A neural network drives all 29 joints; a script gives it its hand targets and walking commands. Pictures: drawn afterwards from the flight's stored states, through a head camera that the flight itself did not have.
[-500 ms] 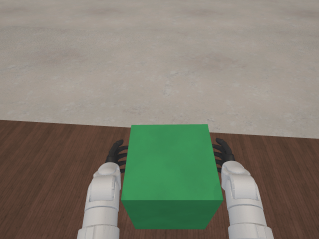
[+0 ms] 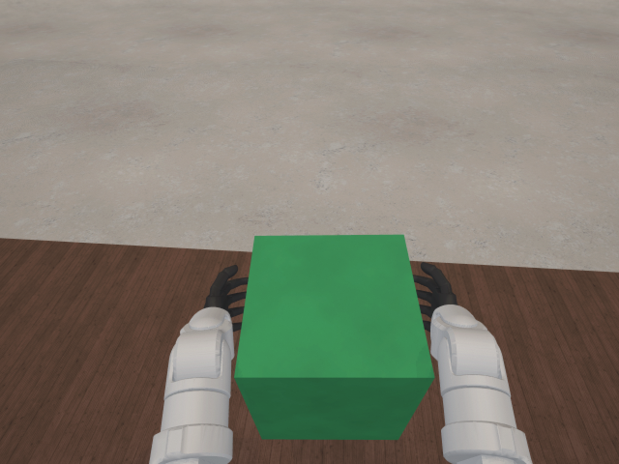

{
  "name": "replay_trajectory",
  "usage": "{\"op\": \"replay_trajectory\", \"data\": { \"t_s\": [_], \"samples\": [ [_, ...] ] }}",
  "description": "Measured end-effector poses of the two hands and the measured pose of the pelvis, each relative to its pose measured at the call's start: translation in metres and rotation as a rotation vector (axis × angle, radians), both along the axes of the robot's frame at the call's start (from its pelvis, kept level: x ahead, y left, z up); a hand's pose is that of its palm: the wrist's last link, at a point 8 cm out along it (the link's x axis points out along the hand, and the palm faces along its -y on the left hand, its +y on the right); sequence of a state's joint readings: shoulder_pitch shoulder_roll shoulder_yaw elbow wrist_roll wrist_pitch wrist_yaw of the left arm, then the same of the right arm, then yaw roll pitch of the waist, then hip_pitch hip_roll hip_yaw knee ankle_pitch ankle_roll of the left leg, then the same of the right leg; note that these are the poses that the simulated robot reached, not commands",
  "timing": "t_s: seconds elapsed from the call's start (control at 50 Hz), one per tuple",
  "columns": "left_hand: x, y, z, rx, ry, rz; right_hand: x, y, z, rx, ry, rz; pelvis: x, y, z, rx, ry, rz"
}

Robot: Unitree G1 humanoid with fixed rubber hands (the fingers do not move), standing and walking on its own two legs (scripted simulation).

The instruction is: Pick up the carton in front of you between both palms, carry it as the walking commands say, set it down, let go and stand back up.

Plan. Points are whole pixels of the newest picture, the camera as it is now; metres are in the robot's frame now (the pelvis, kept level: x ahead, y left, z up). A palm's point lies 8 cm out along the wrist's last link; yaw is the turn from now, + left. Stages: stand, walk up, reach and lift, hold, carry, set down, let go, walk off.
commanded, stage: hold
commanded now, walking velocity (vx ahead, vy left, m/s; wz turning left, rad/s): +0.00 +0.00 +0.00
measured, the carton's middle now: (329, 342) +0.30 +0.00 -0.02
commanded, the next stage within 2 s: carry in 0.72 s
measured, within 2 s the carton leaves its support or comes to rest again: neither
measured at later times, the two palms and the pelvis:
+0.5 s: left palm (219, 317) +0.29 +0.15 +0.05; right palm (442, 315) +0.29 -0.15 +0.05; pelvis +0.01 +0.00 +0.00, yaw +0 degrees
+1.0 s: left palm (243, 274) +0.34 +0.12 +0.08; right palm (462, 280) +0.33 -0.18 +0.08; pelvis +0.06 -0.02 -0.01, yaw -1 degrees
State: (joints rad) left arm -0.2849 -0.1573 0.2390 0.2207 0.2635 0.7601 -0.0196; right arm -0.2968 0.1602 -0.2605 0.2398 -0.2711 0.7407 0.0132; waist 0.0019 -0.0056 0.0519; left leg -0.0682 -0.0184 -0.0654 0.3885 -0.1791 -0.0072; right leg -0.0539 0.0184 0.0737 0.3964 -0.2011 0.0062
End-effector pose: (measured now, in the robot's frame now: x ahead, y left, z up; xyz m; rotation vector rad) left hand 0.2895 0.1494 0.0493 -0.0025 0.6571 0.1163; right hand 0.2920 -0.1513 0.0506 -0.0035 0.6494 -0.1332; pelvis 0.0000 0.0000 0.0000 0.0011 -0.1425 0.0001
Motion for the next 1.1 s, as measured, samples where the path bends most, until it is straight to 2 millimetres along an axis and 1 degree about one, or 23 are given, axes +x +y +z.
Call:
{"op": "replay_trajectory", "data": {
  "t_s": [0.42,0.7,0.78,0.84,0.9,0.98,1.02,1.1],
  "samples": [
    [0.004,-0.001,-0.001,0.022,0.008,-0.016,0.003,-0.001,-0.001,-0.022,0.008,0.016,0.011,-0.001,0.002,0.001,0.009,-0.002],
    [0.001,-0.001,-0.002,0.024,0.010,-0.015,0.002,-0.001,-0.002,-0.023,0.010,0.019,0.011,-0.002,0.002,0.001,0.010,0.000],
    [0.005,-0.002,0.000,0.021,0.005,-0.014,0.004,-0.002,-0.001,-0.017,0.006,0.010,0.014,-0.001,0.000,0.001,0.071,-0.010],
    [0.014,-0.005,0.006,0.014,-0.016,-0.014,0.011,-0.004,0.005,-0.010,-0.016,-0.003,0.020,-0.002,-0.001,0.004,0.119,-0.023],
    [0.027,-0.012,0.016,0.006,-0.053,-0.014,0.020,-0.011,0.014,0.000,-0.053,-0.023,0.030,-0.007,-0.006,0.004,0.150,-0.040],
    [0.047,-0.028,0.028,-0.009,-0.066,-0.019,0.036,-0.027,0.023,0.025,-0.066,-0.051,0.053,-0.018,-0.008,-0.007,0.185,-0.027],
    [0.057,-0.033,0.032,-0.009,-0.055,-0.014,0.046,-0.031,0.028,0.023,-0.055,-0.056,0.066,-0.021,-0.006,0.001,0.205,-0.009],
    [0.075,-0.028,0.038,-0.026,-0.025,0.015,0.071,-0.026,0.038,0.049,-0.027,-0.056,0.096,-0.021,0.001,0.029,0.238,-0.007]
  ]
}}
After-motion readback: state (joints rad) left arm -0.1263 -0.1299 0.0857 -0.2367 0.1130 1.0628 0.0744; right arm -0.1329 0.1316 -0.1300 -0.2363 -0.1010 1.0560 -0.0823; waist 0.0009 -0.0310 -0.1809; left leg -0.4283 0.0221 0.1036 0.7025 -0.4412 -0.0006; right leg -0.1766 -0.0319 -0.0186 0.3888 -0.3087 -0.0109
